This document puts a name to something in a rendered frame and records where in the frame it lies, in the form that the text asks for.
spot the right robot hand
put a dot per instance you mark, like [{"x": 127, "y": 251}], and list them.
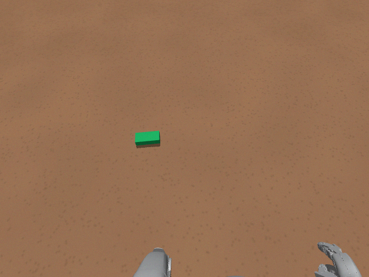
[{"x": 343, "y": 264}]

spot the small box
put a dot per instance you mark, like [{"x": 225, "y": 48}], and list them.
[{"x": 145, "y": 138}]

